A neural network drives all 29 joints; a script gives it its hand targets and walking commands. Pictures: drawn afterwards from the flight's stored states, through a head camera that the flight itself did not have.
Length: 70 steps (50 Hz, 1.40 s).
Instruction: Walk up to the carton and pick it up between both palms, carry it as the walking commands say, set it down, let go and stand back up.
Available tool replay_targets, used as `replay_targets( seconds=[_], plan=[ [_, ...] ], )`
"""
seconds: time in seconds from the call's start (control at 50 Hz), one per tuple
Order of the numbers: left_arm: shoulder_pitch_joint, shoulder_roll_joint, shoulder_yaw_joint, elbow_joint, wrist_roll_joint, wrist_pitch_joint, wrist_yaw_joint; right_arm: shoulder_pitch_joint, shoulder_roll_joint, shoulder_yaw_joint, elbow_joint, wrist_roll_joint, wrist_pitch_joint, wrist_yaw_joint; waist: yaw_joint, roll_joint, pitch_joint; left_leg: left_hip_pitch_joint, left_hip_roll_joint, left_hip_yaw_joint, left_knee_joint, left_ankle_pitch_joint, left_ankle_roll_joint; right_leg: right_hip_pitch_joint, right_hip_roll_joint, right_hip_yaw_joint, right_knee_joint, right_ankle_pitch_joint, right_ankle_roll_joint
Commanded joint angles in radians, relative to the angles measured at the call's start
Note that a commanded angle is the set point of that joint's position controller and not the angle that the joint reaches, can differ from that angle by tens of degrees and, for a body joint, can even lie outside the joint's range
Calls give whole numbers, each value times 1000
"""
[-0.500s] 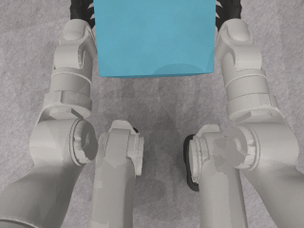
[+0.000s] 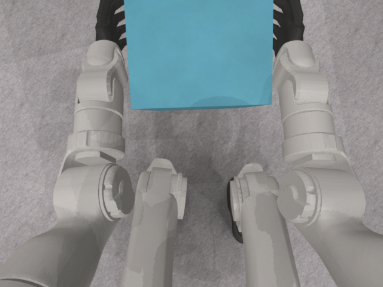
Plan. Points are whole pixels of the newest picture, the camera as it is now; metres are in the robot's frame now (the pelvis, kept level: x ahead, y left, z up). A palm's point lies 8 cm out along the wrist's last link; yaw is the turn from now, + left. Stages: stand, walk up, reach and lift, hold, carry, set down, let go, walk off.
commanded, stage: reach and lift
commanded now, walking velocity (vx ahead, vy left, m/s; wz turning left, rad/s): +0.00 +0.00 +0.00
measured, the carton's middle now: (198, 57) +0.52 +0.05 -0.17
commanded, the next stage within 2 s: none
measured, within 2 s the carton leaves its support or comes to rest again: neither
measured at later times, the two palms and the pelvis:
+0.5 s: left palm (91, 33) +0.49 +0.19 -0.03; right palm (316, 33) +0.51 -0.10 -0.02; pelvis +0.00 +0.00 +0.06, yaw +1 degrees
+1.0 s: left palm (61, 18) +0.48 +0.19 +0.05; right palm (361, 18) +0.50 -0.11 +0.06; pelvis +0.01 +0.00 +0.11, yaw +1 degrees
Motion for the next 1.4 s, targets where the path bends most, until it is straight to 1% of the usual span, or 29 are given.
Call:
replay_targets(
  seconds=[0.0, 0.1, 0.26, 0.38, 0.66, 0.92, 1.38],
  plan=[
    [-590, -1034, -508, -43, -134, -11, -247, -621, 977, 507, -13, 108, 7, 224, 25, 51, -1214, 817, -51, 151, -177, 359, 8, 506, 65, -154, -188, 284, -40],
    [-574, -1046, -495, -31, -125, -2, -250, -602, 989, 497, -1, 94, 17, 225, 23, 45, -1183, 817, -54, 150, -216, 327, 10, 522, 65, -147, -230, 265, -41],
    [-556, -1047, -429, 15, -81, 11, -263, -571, 1005, 434, 51, 50, 32, 229, 20, 34, -1121, 804, -60, 154, -277, 259, 15, 556, 64, -134, -301, 223, -42],
    [-539, -1057, -403, 28, -61, 19, -272, -553, 1019, 412, 61, 32, 40, 232, 19, 28, -1117, 825, -65, 156, -316, 246, 15, 599, 64, -130, -347, 219, -41],
    [-478, -1125, -451, -2, -70, 25, -271, -495, 1062, 455, 29, 41, 44, 241, 16, 38, -1151, 961, -69, 146, -407, 278, 8, 689, 69, -124, -439, 241, -41],
    [-395, -1164, -450, 5, -50, 23, -265, -405, 1074, 443, 42, 21, 39, 255, 6, 54, -1091, 1068, -70, 127, -510, 280, 4, 749, 67, -113, -536, 237, -47],
    [-202, -1193, -481, -19, -32, -3, -271, -214, 1125, 496, 8, 12, 18, 250, 8, 29, -1022, 1216, -67, 103, -687, 323, 10, 986, 53, -68, -727, 300, -46]
  ],
)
